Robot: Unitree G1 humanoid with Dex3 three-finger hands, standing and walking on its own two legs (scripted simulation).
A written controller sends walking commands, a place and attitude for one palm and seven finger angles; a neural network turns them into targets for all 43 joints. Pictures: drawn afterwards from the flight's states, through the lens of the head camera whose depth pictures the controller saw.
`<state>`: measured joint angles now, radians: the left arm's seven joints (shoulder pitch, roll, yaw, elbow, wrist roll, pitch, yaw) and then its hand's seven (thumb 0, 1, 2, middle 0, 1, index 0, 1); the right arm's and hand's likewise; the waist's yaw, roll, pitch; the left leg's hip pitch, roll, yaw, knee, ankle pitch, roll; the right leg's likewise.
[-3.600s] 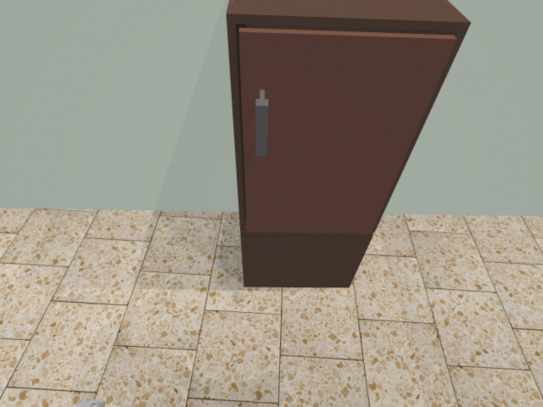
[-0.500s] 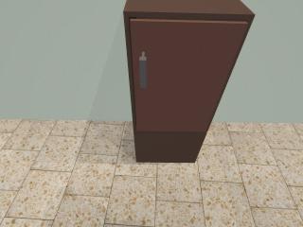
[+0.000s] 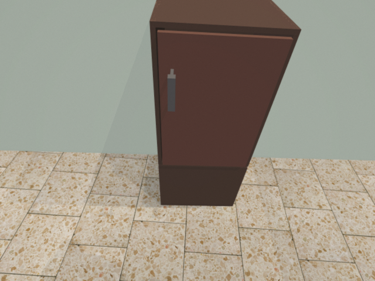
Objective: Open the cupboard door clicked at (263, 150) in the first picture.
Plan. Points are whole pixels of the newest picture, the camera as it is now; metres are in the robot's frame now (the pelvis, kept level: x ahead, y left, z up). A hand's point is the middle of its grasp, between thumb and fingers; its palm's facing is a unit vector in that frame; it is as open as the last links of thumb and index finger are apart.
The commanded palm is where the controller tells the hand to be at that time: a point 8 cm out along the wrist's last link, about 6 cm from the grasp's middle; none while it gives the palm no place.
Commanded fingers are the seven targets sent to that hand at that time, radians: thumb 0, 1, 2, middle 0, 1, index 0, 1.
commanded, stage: shuffle to correct the standing spot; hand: left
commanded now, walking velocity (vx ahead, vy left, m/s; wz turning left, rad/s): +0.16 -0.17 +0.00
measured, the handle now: (171, 90) +0.66 +0.09 +0.07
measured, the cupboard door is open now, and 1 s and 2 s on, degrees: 0 0 0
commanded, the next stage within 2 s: come to a stop and stand still in 0.94 s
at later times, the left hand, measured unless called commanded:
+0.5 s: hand out of the picture -0.02 +0.11 -0.19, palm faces +0.06 -1.00 -0.06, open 7.3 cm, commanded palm none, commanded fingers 0.00 0.90 0.90 -0.20 -0.30 -0.20 -0.30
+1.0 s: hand out of the picture +0.11 +0.03 -0.16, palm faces +0.07 -0.98 -0.18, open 7.2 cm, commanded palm none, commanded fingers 0.00 0.90 0.90 -0.20 -0.30 -0.20 -0.30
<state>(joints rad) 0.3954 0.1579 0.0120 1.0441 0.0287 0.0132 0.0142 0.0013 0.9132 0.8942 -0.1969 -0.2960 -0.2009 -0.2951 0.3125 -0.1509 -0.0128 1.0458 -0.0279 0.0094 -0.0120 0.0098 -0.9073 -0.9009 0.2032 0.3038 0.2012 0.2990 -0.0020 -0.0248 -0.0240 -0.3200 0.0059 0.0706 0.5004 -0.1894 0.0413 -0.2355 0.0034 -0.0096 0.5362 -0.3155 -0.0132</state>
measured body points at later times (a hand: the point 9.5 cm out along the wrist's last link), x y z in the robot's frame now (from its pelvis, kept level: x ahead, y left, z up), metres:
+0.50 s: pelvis +0.03 -0.03 +0.00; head +0.03 +0.00 +0.45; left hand -0.02 +0.16 -0.18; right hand +0.05 -0.26 -0.14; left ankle +0.06 +0.06 -0.74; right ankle +0.03 -0.15 -0.68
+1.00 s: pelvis +0.10 -0.14 +0.01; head +0.12 -0.14 +0.46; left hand +0.11 +0.08 -0.15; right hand +0.11 -0.38 -0.15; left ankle +0.11 -0.03 -0.68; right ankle +0.11 -0.22 -0.74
